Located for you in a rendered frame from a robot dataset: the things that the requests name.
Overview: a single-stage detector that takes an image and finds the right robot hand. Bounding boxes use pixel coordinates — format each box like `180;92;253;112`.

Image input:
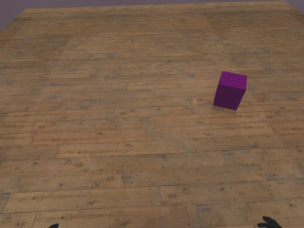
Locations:
257;216;282;228

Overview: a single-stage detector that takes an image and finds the carton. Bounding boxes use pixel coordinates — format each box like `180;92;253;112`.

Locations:
213;71;247;110

